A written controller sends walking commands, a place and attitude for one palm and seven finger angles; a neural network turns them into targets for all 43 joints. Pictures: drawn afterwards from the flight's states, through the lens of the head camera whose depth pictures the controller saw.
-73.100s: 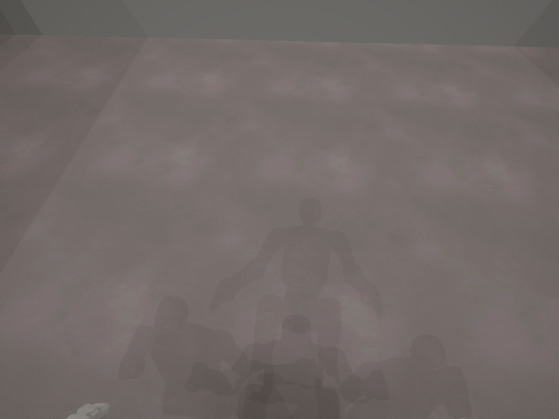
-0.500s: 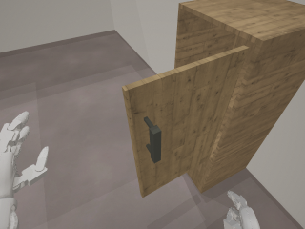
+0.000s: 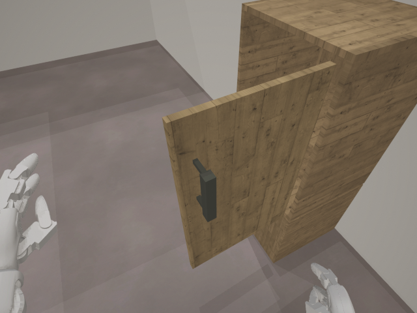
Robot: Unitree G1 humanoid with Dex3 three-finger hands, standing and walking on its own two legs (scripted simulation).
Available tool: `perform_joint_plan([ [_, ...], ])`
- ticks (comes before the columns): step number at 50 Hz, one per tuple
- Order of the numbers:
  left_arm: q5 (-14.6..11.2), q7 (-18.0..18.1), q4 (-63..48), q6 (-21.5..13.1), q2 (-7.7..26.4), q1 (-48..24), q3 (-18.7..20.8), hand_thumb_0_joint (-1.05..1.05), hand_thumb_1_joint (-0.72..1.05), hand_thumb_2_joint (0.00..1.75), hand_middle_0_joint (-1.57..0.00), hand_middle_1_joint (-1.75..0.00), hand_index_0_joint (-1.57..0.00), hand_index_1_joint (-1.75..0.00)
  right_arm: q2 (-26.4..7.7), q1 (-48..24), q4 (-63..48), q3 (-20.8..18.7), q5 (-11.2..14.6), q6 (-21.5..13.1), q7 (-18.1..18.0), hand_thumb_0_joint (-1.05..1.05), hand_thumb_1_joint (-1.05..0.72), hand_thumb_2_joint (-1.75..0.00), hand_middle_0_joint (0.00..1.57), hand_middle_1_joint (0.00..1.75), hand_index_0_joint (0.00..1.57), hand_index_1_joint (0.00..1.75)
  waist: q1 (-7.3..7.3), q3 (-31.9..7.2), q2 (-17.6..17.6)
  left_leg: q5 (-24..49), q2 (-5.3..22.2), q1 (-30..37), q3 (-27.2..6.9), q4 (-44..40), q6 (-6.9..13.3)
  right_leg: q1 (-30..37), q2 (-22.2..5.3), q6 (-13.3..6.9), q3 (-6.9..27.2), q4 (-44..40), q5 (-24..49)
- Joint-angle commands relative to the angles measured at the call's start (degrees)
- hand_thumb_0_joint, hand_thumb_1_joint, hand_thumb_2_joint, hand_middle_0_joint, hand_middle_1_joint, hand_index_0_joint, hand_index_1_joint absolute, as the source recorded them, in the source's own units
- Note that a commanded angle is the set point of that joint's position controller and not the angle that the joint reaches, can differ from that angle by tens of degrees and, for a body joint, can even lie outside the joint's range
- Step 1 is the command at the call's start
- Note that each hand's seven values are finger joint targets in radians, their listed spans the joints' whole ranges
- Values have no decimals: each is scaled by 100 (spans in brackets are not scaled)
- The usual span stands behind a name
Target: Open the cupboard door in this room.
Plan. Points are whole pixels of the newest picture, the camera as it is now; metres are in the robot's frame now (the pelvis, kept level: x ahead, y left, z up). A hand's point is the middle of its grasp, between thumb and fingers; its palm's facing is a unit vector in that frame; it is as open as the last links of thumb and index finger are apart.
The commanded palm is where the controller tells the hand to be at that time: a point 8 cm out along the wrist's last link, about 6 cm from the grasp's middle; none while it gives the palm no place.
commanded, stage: step back with the hand held close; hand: left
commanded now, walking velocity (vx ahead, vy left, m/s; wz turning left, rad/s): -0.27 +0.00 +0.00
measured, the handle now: (203, 190) +0.33 +0.06 +0.07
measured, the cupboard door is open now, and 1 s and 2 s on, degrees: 93 93 93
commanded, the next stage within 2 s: stop stepping back and stand still in 1.08 s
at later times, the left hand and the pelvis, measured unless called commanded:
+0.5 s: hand (18, 256) +0.14 +0.28 +0.15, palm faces +0.37 -0.78 -0.51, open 7.4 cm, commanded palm +0.08 +0.32 +0.17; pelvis -0.06 +0.02 -0.01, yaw -1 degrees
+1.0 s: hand out of the picture +0.07 +0.30 +0.16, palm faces +0.44 -0.76 -0.47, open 7.4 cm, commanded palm +0.00 +0.33 +0.17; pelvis -0.14 +0.03 -0.01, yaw -1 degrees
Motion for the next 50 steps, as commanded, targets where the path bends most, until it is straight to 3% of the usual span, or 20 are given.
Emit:
perform_joint_plan([
  [1,-32,175,-1750,-671,1969,-1265,1492,0,90,90,-20,-30,-20,-30,-734,-689,-1123,-192,58,-232,-84,0,-90,-90,20,30,20,30,-297,7,-241,1337,64,-425,-187,-63,174,-688,-328,-7,532,-610,1667],
  [2,-11,102,-1162,-677,1505,-578,1194,0,90,90,-20,-30,-20,-30,-650,-681,-1006,-211,38,-126,-83,0,-90,-90,20,30,20,30,-313,-120,-489,1274,49,-401,-231,54,175,-670,-443,-24,512,-580,1735],
  [4,27,40,-1217,-695,1208,-70,909,0,90,90,-20,-30,-20,-30,-688,-654,-1129,-249,25,13,-56,0,-90,-90,20,30,20,30,-334,-398,-409,1542,92,-359,-169,138,165,-647,-491,-9,467,-441,1990],
  [6,28,65,-1302,-724,1204,237,925,0,90,90,-20,-30,-20,-30,-700,-646,-1180,-278,25,95,-72,0,-90,-90,20,30,20,30,-326,-733,-27,2095,175,-315,-153,108,146,-487,-484,15,363,-190,2338],
  [9,29,105,-1567,-716,1332,381,1032,0,90,90,-20,-30,-20,-30,-712,-595,-1316,-342,55,198,-86,0,-90,-90,20,30,20,30,-336,-1136,-233,2713,277,-283,-171,176,115,-352,-423,67,301,87,2756],
  [12,23,172,-1703,-714,1477,516,1197,0,90,90,-20,-30,-20,-30,-686,-622,-1387,-368,77,274,-127,0,-90,-90,20,30,20,30,-322,-1251,-245,2814,333,-453,-223,153,110,-291,-416,73,290,290,2813],
  [14,16,199,-1787,-716,1520,554,1236,0,90,90,-20,-30,-20,-30,-675,-617,-1438,-387,91,299,-139,0,-90,-90,20,30,20,30,-331,-1211,-274,2564,346,-640,-246,163,106,-353,-415,79,327,334,2640],
  [20,62,294,-2046,-833,1613,614,1370,0,90,90,-20,-30,-20,-30,-742,-616,-1449,-395,57,201,-164,0,-90,-90,20,30,20,30,-284,-961,299,1366,508,-1574,-561,-227,218,-312,-246,74,320,628,1344],
  [25,141,341,-1964,-948,1517,512,1369,0,90,90,-20,-30,-20,-30,-775,-490,-1424,-396,46,53,-156,0,-90,-90,20,30,20,30,-359,-609,224,-569,552,-2585,-660,-368,326,-292,-271,45,507,775,600],
  [27,169,360,-1918,-993,1422,419,1300,0,90,90,-20,-30,-20,-30,-760,-405,-1435,-383,46,-3,-146,0,-90,-90,20,30,20,30,-410,-498,-7,-1266,476,-2827,-676,-229,340,-499,-362,9,696,599,-9],
  [30,197,427,-1940,-1062,1541,223,1333,0,90,90,-20,-30,-20,-30,-769,-315,-1302,-408,35,-74,-165,0,-90,-90,20,30,20,30,-451,-428,-436,-1348,203,-2119,-504,493,207,-1596,-639,-166,1034,-171,-1143],
  [33,192,508,-2022,-1112,1466,95,1205,0,90,90,-20,-30,-20,-30,-705,-250,-1202,-351,17,-129,-165,0,-90,-90,20,30,20,30,-505,-491,-568,-1007,83,-1483,-434,929,109,-2363,-815,-249,917,-339,-1452],
  [35,188,557,-2223,-1164,1627,95,1349,0,90,90,-20,-30,-20,-30,-777,-329,-1178,-350,10,-172,-208,0,-90,-90,20,30,20,30,-484,-523,29,-1196,334,-1716,-776,259,182,-2067,-543,-131,614,94,-1266],
  [37,252,534,-2345,-1211,1496,149,1403,0,90,90,-20,-30,-20,-30,-845,-434,-1291,-337,-3,-265,-232,0,-90,-90,20,30,20,30,-404,-600,1104,-2512,1121,-3343,-1764,-1331,509,-410,174,148,208,1760,-740],
  [38,311,517,-2401,-1238,1543,49,1503,0,90,90,-20,-30,-20,-30,-820,-408,-1312,-377,-23,-315,-227,0,-90,-90,20,30,20,30,-355,-681,1297,-2849,1448,-3779,-2179,-1761,700,71,388,173,175,2668,-524],
  [40,304,521,-2319,-1239,1727,87,1617,0,90,90,-20,-30,-20,-30,-706,-371,-1247,-414,-76,-384,-179,0,-90,-90,20,30,20,30,-344,-751,830,-1745,1500,-3135,-2138,-1362,839,-464,308,84,463,2982,-785],
  [41,265,506,-2232,-1237,1506,229,1459,0,90,90,-20,-30,-20,-30,-643,-354,-1205,-395,-98,-429,-134,0,-90,-90,20,30,20,30,-346,-691,643,-1069,1409,-2832,-1977,-1101,831,-709,253,46,487,2706,-988],
  [44,115,442,-2023,-1166,1296,521,1197,0,90,90,-20,-30,-20,-30,-643,-318,-981,-363,-108,-488,-8,0,-90,-90,20,30,20,30,-390,-760,817,69,1246,-1793,-1684,-965,675,-1081,288,-23,319,1600,-1242],
  [47,65,345,-2075,-1191,1338,251,1062,0,90,90,-20,-30,-20,-30,-711,-395,-825,-339,-130,-468,42,0,-90,-90,20,30,20,30,-346,-999,751,1679,1059,-1031,-1371,-526,471,-989,249,-57,394,323,-342],
  [50,19,287,-2103,-1280,1796,191,1401,0,90,90,-20,-30,-20,-30,-677,-554,-837,-356,-119,-309,20,0,-90,-90,20,30,20,30,-348,-1463,101,2105,687,-500,-683,-27,196,-1042,-192,-96,734,70,1334],
])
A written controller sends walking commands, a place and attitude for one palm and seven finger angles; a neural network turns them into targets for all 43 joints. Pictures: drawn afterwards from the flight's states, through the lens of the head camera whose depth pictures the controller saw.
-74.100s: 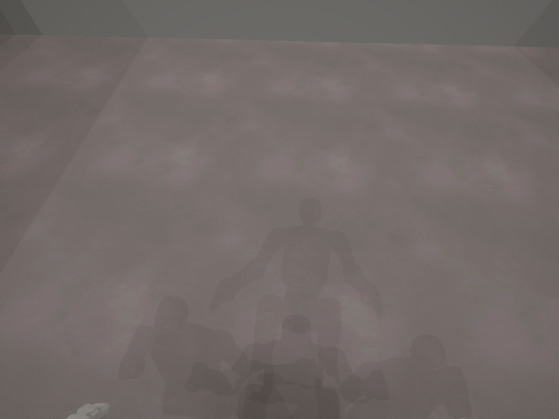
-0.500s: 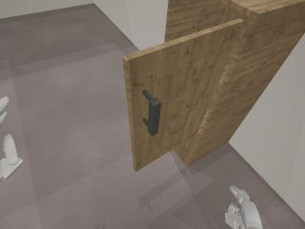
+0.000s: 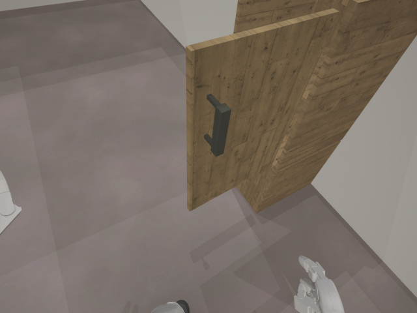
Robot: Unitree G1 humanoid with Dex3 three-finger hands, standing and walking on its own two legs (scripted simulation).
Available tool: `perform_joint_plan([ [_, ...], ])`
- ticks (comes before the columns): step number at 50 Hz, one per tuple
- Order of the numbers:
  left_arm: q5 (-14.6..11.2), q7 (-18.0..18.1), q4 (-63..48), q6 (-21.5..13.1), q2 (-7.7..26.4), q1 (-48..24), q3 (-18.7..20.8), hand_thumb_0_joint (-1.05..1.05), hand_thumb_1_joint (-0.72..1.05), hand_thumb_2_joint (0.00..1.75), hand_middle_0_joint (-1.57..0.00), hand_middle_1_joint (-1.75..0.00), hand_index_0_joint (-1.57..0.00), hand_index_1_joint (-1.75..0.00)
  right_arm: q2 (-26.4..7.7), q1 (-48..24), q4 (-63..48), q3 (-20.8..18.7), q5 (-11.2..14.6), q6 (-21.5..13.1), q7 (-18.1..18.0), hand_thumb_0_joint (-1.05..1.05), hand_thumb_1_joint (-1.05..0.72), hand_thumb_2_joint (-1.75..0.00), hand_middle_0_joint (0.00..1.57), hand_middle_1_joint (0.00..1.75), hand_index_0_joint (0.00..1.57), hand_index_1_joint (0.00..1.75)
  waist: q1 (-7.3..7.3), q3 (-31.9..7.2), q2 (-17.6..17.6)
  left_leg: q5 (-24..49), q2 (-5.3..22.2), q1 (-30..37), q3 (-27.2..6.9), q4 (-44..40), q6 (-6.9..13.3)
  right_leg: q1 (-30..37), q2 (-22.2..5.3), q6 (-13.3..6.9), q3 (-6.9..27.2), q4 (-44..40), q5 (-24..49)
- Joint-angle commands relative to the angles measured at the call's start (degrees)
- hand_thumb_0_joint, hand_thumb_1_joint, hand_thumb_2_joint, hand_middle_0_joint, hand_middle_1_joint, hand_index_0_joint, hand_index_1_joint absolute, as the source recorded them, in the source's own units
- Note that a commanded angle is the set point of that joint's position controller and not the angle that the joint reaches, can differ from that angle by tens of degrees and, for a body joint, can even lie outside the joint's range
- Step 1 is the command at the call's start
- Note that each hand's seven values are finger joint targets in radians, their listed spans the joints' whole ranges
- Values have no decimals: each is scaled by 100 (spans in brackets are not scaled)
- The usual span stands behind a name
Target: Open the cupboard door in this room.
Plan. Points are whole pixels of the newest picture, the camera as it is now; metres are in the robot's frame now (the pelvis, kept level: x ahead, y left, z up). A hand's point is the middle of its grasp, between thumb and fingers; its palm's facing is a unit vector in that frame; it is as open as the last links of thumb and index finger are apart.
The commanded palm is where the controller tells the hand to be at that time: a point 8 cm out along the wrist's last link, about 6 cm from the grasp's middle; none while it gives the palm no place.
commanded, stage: step back with the hand held close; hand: left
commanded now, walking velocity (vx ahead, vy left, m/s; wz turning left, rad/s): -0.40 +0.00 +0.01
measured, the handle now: (214, 126) +0.47 +0.04 +0.08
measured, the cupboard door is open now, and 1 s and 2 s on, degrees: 93 93 93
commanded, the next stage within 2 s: stop stepping back and stand still in 0.08 s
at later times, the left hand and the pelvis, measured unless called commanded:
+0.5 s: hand out of the picture +0.10 +0.28 +0.17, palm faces +0.39 -0.80 -0.46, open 7.4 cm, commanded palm +0.05 +0.32 +0.19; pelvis -0.09 +0.02 +0.01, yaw +0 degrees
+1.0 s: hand out of the picture +0.05 +0.29 +0.17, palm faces +0.37 -0.78 -0.51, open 7.4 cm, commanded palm +0.01 +0.33 +0.19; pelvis -0.15 +0.03 +0.01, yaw -2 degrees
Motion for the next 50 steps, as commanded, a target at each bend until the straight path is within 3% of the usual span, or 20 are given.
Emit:
perform_joint_plan([
  [1,-115,-18,-1133,-405,1076,-248,509,0,90,90,-20,-30,-20,-30,-863,-462,-754,-406,89,-96,-124,0,-90,-90,20,30,20,30,-145,-1665,240,1682,578,2429,-450,-166,-80,-415,-497,25,262,-417,2906],
  [3,-192,-59,-1115,-316,1226,-99,646,0,90,90,-20,-30,-20,-30,-892,-531,-914,-466,252,-49,-141,0,-90,-90,20,30,20,30,-155,-1854,-449,1122,395,2653,-196,331,-66,-664,-663,287,231,-477,3268],
  [6,-250,-43,-1146,-313,1393,247,791,0,90,90,-20,-30,-20,-30,-822,-697,-1012,-394,259,26,-189,0,-90,-90,20,30,20,30,-167,-926,-156,-949,-86,1971,-180,1123,-308,-1570,-1318,-308,766,-1130,1799],
  [9,-101,-58,-823,-258,1329,-56,716,0,90,90,-20,-30,-20,-30,-721,-715,-945,-314,136,125,-235,0,-90,-90,20,30,20,30,-204,-70,-388,-1315,-74,1099,-360,1495,-360,-1638,-1503,-577,853,-1051,2696],
  [12,-96,-34,-691,-204,1106,-310,478,0,90,90,-20,-30,-20,-30,-994,-499,-937,-327,140,51,-347,0,-90,-90,20,30,20,30,-246,42,646,195,502,1707,-941,-656,-175,-1423,-264,87,-19,-391,1037],
  [15,22,16,-832,-338,1047,-494,471,0,90,90,-20,-30,-20,-30,-1104,-563,-956,-345,76,-216,-366,0,-90,-90,20,30,20,30,-125,-334,2077,-4358,1437,100,-2834,-2932,167,154,370,42,30,1503,-619],
  [18,24,52,-1129,-213,900,-145,313,0,90,90,-20,-30,-20,-30,-887,-301,-927,-369,76,-340,-233,0,-90,-90,20,30,20,30,-70,-888,1130,-3204,1049,959,-1886,-2502,-90,68,353,-86,-189,1103,-791],
  [21,-26,62,-1434,-43,888,301,248,0,90,90,-20,-30,-20,-30,-847,-281,-947,-322,59,-348,-194,0,-90,-90,20,30,20,30,-127,-950,1476,-2623,570,1211,-1129,-2244,-505,485,387,-119,-518,-312,-503],
  [24,-31,28,-1360,39,1139,277,450,0,90,90,-20,-30,-20,-30,-833,-186,-826,-341,10,-166,-186,0,-90,-90,20,30,20,30,-270,-738,439,-1465,-9,1996,-172,-372,-512,-633,-451,-412,41,-1594,-514],
  [29,-74,23,-818,244,977,-483,399,0,90,90,-20,-30,-20,-30,-925,-200,-629,-426,80,-24,-297,0,-90,-90,20,30,20,30,-363,39,-760,-1442,30,2058,-493,2134,-382,-2856,-1485,-957,930,-1608,-2119],
  [32,17,37,-592,233,921,-1328,180,0,90,90,-20,-30,-20,-30,-974,-264,-605,-249,118,-69,-353,0,-90,-90,20,30,20,30,-446,790,610,-2246,306,1453,-790,247,-150,-2443,-863,-567,416,-256,-1734],
  [34,53,62,-836,57,1001,-1415,272,0,90,90,-20,-30,-20,-30,-922,-292,-678,-168,102,-291,-334,0,-90,-90,20,30,20,30,-302,369,2327,-4721,1410,959,-3166,-2397,-15,-1654,244,-73,-422,1904,-1338],
  [35,86,69,-1104,-29,1331,-1541,487,0,90,90,-20,-30,-20,-30,-864,-436,-745,-150,54,-351,-336,0,-90,-90,20,30,20,30,-219,267,2279,-5311,1525,261,-3485,-2953,-283,-963,277,-131,-185,2632,-1132],
  [38,68,38,-1035,59,937,-601,259,0,90,90,-20,-30,-20,-30,-798,-311,-726,-261,10,-450,-177,0,-90,-90,20,30,20,30,-72,-112,910,-3846,1255,295,-2313,-2776,-388,-271,210,-118,-287,2405,-611],
  [43,74,66,-889,164,890,153,309,0,90,90,-20,-30,-20,-30,-839,-249,-804,-313,-18,-274,-156,0,-90,-90,20,30,20,30,-80,-289,1112,-2898,681,38,-910,-2169,-438,1104,215,-230,-698,-124,-720],
  [44,86,36,-819,178,957,154,355,0,90,90,-20,-30,-20,-30,-805,-179,-799,-331,-13,-205,-168,0,-90,-90,20,30,20,30,-118,-289,625,-2464,364,199,-517,-1444,-489,957,-38,-297,-429,-860,-548],
  [46,-15,-11,-928,102,1109,-168,477,0,90,90,-20,-30,-20,-30,-731,-147,-778,-327,7,-67,-176,0,-90,-90,20,30,20,30,-241,-410,-445,-1239,-2,1111,-235,1148,-405,-753,-1641,-912,1382,-1824,-744],
  [47,-53,38,-999,-6,1403,-612,787,0,90,90,-20,-30,-20,-30,-761,-179,-706,-313,-17,-73,-186,0,-90,-90,20,30,20,30,-259,-425,-381,-1015,135,1044,-206,1658,-418,-1018,-1988,-1098,1401,-1795,-603],
  [48,-37,9,-482,66,1084,-511,560,0,90,90,-20,-30,-20,-30,-748,-90,-645,-344,97,-129,-192,0,-90,-90,20,30,20,30,-270,-441,-790,-1404,55,754,-383,2008,-387,-943,-1904,-1071,1569,-1698,-1047],
  [50,-48,-33,-217,147,836,-514,304,0,90,90,-20,-30,-20,-30,-869,-128,-637,-403,168,-148,-222,0,-90,-90,20,30,20,30,-266,-41,-467,-1517,145,771,-379,1803,-302,-1170,-1649,-822,1291,-1569,-1041],
])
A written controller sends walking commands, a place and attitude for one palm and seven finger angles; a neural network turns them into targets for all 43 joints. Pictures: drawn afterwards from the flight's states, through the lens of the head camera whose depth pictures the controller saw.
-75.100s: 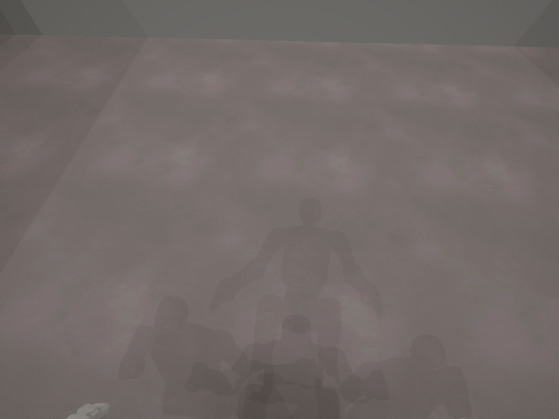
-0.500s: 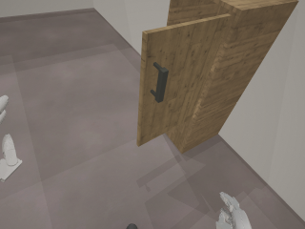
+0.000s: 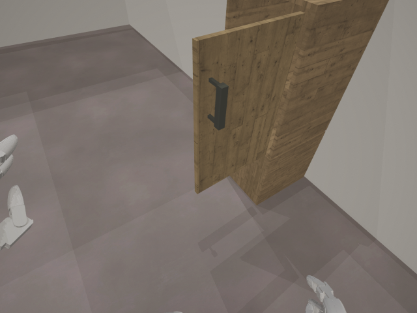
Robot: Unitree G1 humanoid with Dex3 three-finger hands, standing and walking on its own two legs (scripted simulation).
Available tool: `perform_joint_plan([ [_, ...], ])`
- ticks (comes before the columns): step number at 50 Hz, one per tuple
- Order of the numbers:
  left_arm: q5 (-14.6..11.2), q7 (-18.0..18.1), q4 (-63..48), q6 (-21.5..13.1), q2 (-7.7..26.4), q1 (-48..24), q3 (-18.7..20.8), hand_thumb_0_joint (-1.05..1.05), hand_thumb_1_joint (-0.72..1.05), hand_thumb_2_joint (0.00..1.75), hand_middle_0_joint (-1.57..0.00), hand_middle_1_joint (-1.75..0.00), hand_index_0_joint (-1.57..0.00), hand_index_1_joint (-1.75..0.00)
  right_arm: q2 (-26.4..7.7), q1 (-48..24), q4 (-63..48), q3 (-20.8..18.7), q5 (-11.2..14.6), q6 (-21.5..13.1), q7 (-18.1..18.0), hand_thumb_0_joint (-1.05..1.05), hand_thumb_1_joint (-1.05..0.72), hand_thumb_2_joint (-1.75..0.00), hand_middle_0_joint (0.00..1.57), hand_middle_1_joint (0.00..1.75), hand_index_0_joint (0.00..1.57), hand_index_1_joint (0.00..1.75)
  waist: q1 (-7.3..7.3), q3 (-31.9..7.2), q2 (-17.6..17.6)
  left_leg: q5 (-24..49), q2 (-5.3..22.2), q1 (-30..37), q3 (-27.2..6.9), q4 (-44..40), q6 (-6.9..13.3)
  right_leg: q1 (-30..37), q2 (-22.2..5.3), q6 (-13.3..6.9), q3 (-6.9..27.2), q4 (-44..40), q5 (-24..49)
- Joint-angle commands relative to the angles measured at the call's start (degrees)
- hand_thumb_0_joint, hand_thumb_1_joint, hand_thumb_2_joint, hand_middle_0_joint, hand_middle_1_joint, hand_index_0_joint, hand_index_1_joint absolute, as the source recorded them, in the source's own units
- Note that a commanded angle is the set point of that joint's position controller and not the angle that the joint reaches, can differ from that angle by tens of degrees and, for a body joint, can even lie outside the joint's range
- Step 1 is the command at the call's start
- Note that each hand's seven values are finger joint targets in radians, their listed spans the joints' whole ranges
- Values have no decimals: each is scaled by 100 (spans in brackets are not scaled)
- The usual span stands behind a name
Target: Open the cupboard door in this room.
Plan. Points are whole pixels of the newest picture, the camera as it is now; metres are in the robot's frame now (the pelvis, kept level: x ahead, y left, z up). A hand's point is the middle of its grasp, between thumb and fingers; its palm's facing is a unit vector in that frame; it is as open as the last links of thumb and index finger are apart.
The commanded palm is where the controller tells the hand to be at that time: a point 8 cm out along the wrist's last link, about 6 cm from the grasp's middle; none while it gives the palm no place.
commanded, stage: stop stepping back and stand still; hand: left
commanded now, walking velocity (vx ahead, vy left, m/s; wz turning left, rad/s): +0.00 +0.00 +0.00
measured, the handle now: (216, 104) +0.62 +0.03 +0.08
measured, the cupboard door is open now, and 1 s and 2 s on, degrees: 93 93 93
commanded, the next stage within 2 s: let the arm hang, fingers relaxed in 0.08 s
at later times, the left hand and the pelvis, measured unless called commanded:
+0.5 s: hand out of the picture +0.01 +0.19 -0.17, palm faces +0.04 -0.98 -0.17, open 7.2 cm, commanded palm none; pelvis -0.02 +0.01 +0.00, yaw +5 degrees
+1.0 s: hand out of the picture -0.05 +0.18 -0.17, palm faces +0.13 -0.97 -0.21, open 7.3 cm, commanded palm none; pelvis -0.01 +0.01 +0.01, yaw +5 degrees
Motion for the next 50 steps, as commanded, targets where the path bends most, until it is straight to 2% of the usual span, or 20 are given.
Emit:
perform_joint_plan([
  [1,-48,158,-486,-208,682,-816,503,0,90,90,-20,-30,-20,-30,-785,-580,-783,-328,133,-313,-168,0,-90,-90,20,30,20,30,-148,177,-425,-308,365,433,-362,360,80,-958,-1823,-399,1732,-1305,-1003],
  [3,-15,205,-639,-311,760,-873,543,0,90,90,-20,-30,-20,-30,-748,-570,-742,-238,129,-428,-209,0,-90,-90,20,30,20,30,-130,82,-64,180,334,889,-231,-845,176,-566,-1526,-109,1360,-794,269],
  [5,3,213,-1068,-403,875,-990,567,0,90,90,-20,-30,-20,-30,-838,-624,-793,-284,139,-535,-255,0,-90,-90,20,30,20,30,-63,-150,416,1509,570,1463,-428,-1356,233,-334,-1035,317,856,-331,1190],
  [8,50,186,-1210,-493,897,-749,636,0,90,90,-20,-30,-20,-30,-805,-574,-878,-213,106,-552,-210,0,-90,-90,20,30,20,30,-29,-311,935,2051,856,1284,-1061,-1701,353,-99,-613,501,476,-3,787],
  [9,489,-605,3637,517,-353,-999,-1575,0,90,90,-20,-30,-20,-30,-1960,-760,586,-609,69,-435,288,0,-90,-90,20,30,20,30,-282,185,792,3327,955,527,-1334,-1014,590,-654,-912,418,211,961,1550],
  [10,398,-694,3859,911,-425,-843,-1520,0,90,90,-20,-30,-20,-30,-1633,-357,501,-624,140,-52,239,0,-90,-90,20,30,20,30,-74,-232,355,4193,1034,698,-1213,-1157,640,-379,-755,385,391,1020,869],
  [11,342,-702,4073,1016,-624,-934,-1629,0,90,90,-20,-30,-20,-30,-1539,-321,481,-551,89,96,205,0,-90,-90,20,30,20,30,-71,-448,126,3363,1355,581,-1567,-1227,827,-438,-675,369,385,1198,-220],
  [13,346,-754,4681,1014,-451,-1235,-1713,0,90,90,-20,-30,-20,-30,-1514,-468,443,-432,0,240,208,0,-90,-90,20,30,20,30,-14,-487,-241,1919,1370,221,-2059,-1531,1008,-278,-618,366,567,1207,-943],
  [15,361,-773,5454,939,-161,-1450,-1772,0,90,90,-20,-30,-20,-30,-1482,-670,546,-389,-9,306,252,0,-90,-90,20,30,20,30,95,-582,-618,1367,886,146,-1626,-1412,684,200,-790,282,731,371,-50],
  [16,352,-778,5825,925,-53,-1662,-1819,0,90,90,-20,-30,-20,-30,-1450,-732,660,-386,15,352,278,0,-90,-90,20,30,20,30,23,-512,-577,995,634,219,-1348,-1332,499,94,-1000,199,905,54,3],
  [17,337,-771,6212,910,-23,-1940,-1888,0,90,90,-20,-30,-20,-30,-1376,-788,836,-357,19,432,279,0,-90,-90,20,30,20,30,-58,-406,-846,739,410,448,-1098,-1123,373,-194,-1189,69,1150,-317,-79],
  [18,317,-752,6558,908,-52,-2164,-1959,0,90,90,-20,-30,-20,-30,-1269,-730,995,-334,18,503,279,0,-90,-90,20,30,20,30,-151,-340,-924,681,243,802,-866,-903,287,-489,-1394,-71,1290,-622,-106],
  [21,260,-678,7387,962,-287,-2531,-2155,0,90,90,-20,-30,-20,-30,-924,-444,1427,-232,-1,686,267,0,-90,-90,20,30,20,30,-337,-77,11,682,262,1472,-774,-967,202,-1019,-1370,-127,1198,-855,-587],
  [23,220,-663,7966,995,-488,-2245,-2217,0,90,90,-20,-30,-20,-30,-807,-397,1678,-164,-1,718,237,0,-90,-90,20,30,20,30,-250,111,747,555,457,1244,-1145,-1603,259,-774,-1006,82,957,-690,-694],
  [26,209,-644,8659,999,-677,-1709,-2160,0,90,90,-20,-30,-20,-30,-724,-313,1954,-168,8,715,169,0,-90,-90,20,30,20,30,-79,50,979,153,554,891,-1317,-2027,322,-75,-885,164,781,-639,-296],
  [29,195,-639,9073,973,-876,-1410,-2187,0,90,90,-20,-30,-20,-30,-611,-59,2199,-177,34,724,128,0,-90,-90,20,30,20,30,-91,-25,661,32,526,1067,-1234,-2050,318,-75,-918,144,739,-759,-288],
  [31,202,-622,9221,954,-953,-1356,-2205,0,90,90,-20,-30,-20,-30,-559,118,2310,-207,56,733,111,0,-90,-90,20,30,20,30,-133,83,151,272,517,1171,-1158,-1949,319,-173,-947,148,703,-864,-256],
  [37,189,-563,9466,949,-1118,-1113,-2230,0,90,90,-20,-30,-20,-30,-346,418,2567,-216,58,771,88,0,-90,-90,20,30,20,30,-162,376,-167,404,469,1293,-1037,-1825,322,-497,-987,125,681,-973,-540],
  [47,197,-525,9456,970,-1179,-1086,-2196,0,90,90,-20,-30,-20,-30,-149,535,2693,-188,19,764,111,0,-90,-90,20,30,20,30,-115,734,-137,214,418,973,-1020,-1912,318,-563,-990,126,706,-923,-803],
  [50,198,-523,9411,950,-1173,-1117,-2173,0,90,90,-20,-30,-20,-30,-122,544,2680,-189,16,743,113,0,-90,-90,20,30,20,30,-101,558,-33,392,411,1051,-1001,-1864,315,-464,-1004,128,690,-887,-672],
])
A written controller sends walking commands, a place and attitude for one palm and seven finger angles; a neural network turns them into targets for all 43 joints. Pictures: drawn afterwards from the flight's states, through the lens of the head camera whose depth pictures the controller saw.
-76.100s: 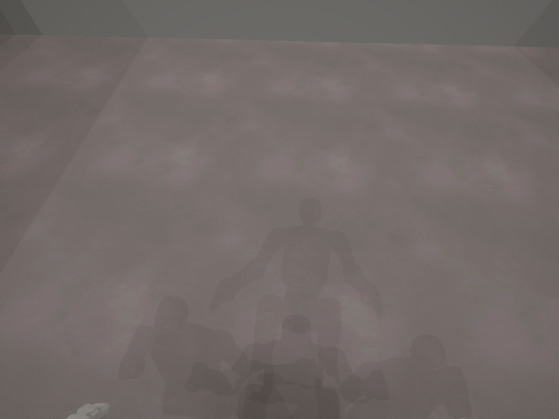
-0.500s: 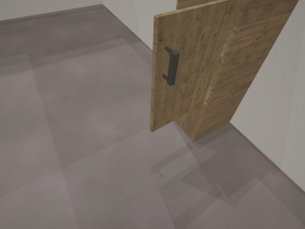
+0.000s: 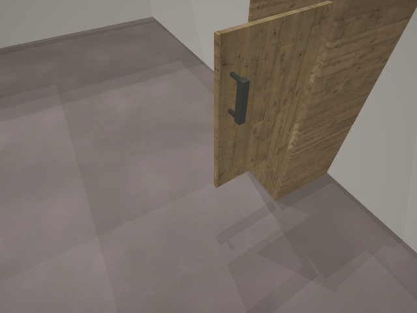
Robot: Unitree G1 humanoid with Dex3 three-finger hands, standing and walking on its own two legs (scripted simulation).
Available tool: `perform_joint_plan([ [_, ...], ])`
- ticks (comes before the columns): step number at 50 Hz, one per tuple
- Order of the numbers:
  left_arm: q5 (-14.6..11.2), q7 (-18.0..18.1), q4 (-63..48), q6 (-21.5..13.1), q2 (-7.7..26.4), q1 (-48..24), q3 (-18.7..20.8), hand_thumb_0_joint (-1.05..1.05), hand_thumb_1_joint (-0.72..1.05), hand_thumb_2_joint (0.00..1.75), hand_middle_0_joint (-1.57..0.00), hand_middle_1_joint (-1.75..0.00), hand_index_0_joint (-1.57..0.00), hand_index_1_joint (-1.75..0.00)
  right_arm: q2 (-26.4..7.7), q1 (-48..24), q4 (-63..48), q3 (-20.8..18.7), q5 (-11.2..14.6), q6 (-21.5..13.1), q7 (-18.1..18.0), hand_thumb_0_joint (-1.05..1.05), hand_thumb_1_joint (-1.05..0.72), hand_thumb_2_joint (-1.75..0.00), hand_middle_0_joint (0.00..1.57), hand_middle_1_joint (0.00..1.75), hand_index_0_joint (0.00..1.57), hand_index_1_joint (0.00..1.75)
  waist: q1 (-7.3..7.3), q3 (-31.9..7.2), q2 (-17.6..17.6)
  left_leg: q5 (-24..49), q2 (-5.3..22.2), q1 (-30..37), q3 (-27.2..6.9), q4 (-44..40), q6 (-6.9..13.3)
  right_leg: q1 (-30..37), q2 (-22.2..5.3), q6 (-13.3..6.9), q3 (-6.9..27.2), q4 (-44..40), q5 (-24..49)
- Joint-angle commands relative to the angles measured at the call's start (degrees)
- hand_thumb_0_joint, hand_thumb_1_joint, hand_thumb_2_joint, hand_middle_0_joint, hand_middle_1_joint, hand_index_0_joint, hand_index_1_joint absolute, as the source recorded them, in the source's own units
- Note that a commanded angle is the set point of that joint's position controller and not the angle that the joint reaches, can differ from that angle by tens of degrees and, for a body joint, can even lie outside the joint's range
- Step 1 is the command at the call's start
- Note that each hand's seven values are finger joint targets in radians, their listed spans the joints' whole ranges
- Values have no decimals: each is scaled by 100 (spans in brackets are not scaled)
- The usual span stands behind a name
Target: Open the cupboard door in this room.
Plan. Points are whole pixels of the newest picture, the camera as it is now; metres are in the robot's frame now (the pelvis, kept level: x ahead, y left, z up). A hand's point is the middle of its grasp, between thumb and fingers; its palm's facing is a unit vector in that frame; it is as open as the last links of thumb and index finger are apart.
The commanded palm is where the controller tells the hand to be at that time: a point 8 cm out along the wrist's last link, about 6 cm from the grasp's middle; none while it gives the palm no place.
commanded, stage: let the arm hang, fingers relaxed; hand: left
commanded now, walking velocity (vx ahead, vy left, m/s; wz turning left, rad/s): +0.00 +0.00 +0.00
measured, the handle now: (236, 98) +0.63 -0.04 +0.07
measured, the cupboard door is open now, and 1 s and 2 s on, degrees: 93 93 93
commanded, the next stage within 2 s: look to check the result in 0.28 s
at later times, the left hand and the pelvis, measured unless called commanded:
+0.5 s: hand out of the picture +0.02 +0.18 -0.17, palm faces +0.02 -0.97 -0.22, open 7.3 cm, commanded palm none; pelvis +0.02 -0.01 +0.00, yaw +0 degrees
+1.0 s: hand out of the picture +0.08 +0.20 -0.16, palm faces +0.00 -0.96 -0.27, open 7.3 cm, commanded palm none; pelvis +0.03 -0.01 +0.01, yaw -1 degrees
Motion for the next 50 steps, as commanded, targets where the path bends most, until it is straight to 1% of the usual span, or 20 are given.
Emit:
perform_joint_plan([
  [1,-20,57,-141,-64,633,345,99,0,90,90,-20,-30,-20,-30,-434,356,-120,-58,-5,-80,-54,0,-90,-90,20,30,20,30,-11,360,-175,-344,546,-34,-582,-521,90,-558,-652,-192,603,-780,-485],
  [2,-21,57,-152,-68,615,311,99,0,90,90,-20,-30,-20,-30,-439,336,-126,-59,-9,-88,-55,0,-90,-90,20,30,20,30,-7,373,-161,-276,549,-22,-588,-532,84,-555,-649,-191,599,-754,-413],
  [5,-20,64,-189,-98,641,275,113,0,90,90,-20,-30,-20,-30,-473,304,-147,-55,1,-129,-62,0,-90,-90,20,30,20,30,21,211,-45,151,604,79,-587,-493,95,-347,-652,-171,549,-690,47],
  [9,-33,61,-185,-105,641,150,106,0,90,90,-20,-30,-20,-30,-509,239,-122,-51,-1,-137,-71,0,-90,-90,20,30,20,30,6,289,30,223,626,107,-575,-530,73,-308,-660,-160,600,-739,176],
  [12,-34,54,-209,-116,714,70,124,0,90,90,-20,-30,-20,-30,-581,227,-143,-60,2,-148,-68,0,-90,-90,20,30,20,30,-1,248,-165,349,636,151,-565,-505,70,-226,-672,-156,576,-755,263],
  [14,-36,53,-213,-121,729,51,119,0,90,90,-20,-30,-20,-30,-614,181,-132,-69,3,-148,-69,0,-90,-90,20,30,20,30,-7,189,-91,385,633,267,-548,-491,68,-241,-679,-154,594,-780,302],
  [15,-28,59,-229,-131,774,40,129,0,90,90,-20,-30,-20,-30,-649,166,-148,-80,13,-145,-69,0,-90,-90,20,30,20,30,1,203,-172,460,634,269,-531,-444,75,-215,-680,-156,583,-797,380],
  [21,-30,47,-213,-130,848,-55,129,0,90,90,-20,-30,-20,-30,-747,37,-135,-84,14,-144,-70,0,-90,-90,20,30,20,30,-24,166,-92,430,666,366,-544,-491,75,-195,-683,-163,608,-834,344],
  [25,-30,44,-201,-146,910,-60,127,0,90,90,-20,-30,-20,-30,-848,-65,-158,-94,29,-146,-74,0,-90,-90,20,30,20,30,-10,100,-255,498,673,496,-516,-460,84,-184,-685,-158,620,-878,439],
  [29,-34,41,-194,-161,974,-128,121,0,90,90,-20,-30,-20,-30,-963,-182,-154,-103,25,-162,-76,0,-90,-90,20,30,20,30,-29,-49,-195,634,701,632,-498,-460,79,-109,-710,-156,654,-855,689],
  [34,-31,38,-213,-170,1076,-236,128,0,90,90,-20,-30,-20,-30,-1051,-315,-158,-107,29,-164,-74,0,-90,-90,20,30,20,30,-31,70,-180,674,716,605,-479,-490,70,-93,-729,-148,657,-902,841],
  [38,-28,30,-233,-187,1183,-317,142,0,90,90,-20,-30,-20,-30,-1166,-433,-179,-117,26,-180,-69,0,-90,-90,20,30,20,30,-22,-89,-227,787,730,705,-486,-495,74,23,-749,-144,673,-902,1046],
  [41,-23,24,-267,-198,1292,-418,160,0,90,90,-20,-30,-20,-30,-1240,-519,-208,-133,32,-192,-65,0,-90,-90,20,30,20,30,-17,-73,-188,869,742,688,-468,-496,67,74,-768,-138,682,-921,1229],
  [43,-26,25,-293,-209,1340,-475,170,0,90,90,-20,-30,-20,-30,-1309,-569,-217,-140,31,-201,-64,0,-90,-90,20,30,20,30,-16,-159,-251,937,756,735,-465,-507,65,148,-779,-131,691,-917,1377],
  [44,-26,23,-307,-212,1376,-507,174,0,90,90,-20,-30,-20,-30,-1354,-595,-223,-138,32,-206,-63,0,-90,-90,20,30,20,30,-14,-166,-203,1003,754,746,-465,-495,63,181,-782,-124,689,-918,1478],
  [45,-19,28,-334,-223,1438,-508,197,0,90,90,-20,-30,-20,-30,-1386,-588,-241,-149,40,-209,-62,0,-90,-90,20,30,20,30,-3,-233,-295,1037,760,753,-454,-467,68,255,-790,-114,663,-923,1599],
  [46,-22,24,-335,-218,1444,-571,194,0,90,90,-20,-30,-20,-30,-1404,-640,-237,-153,31,-207,-58,0,-90,-90,20,30,20,30,-11,-178,-285,1021,756,734,-443,-489,53,237,-804,-115,662,-915,1623],
  [47,-27,20,-351,-215,1453,-602,191,0,90,90,-20,-30,-20,-30,-1425,-658,-241,-150,28,-207,-56,0,-90,-90,20,30,20,30,-12,-190,-176,1016,756,742,-468,-511,52,252,-804,-124,676,-916,1564],
  [48,-27,17,-350,-213,1464,-630,191,0,90,90,-20,-30,-20,-30,-1445,-711,-242,-153,23,-204,-54,0,-90,-90,20,30,20,30,-6,-147,-189,1014,765,756,-477,-526,54,210,-799,-128,673,-936,1513],
  [50,-20,13,-377,-225,1559,-669,212,0,90,90,-20,-30,-20,-30,-1513,-723,-271,-159,33,-212,-49,0,-90,-90,20,30,20,30,3,-216,-220,1065,775,783,-479,-513,61,279,-805,-110,677,-968,1587],
])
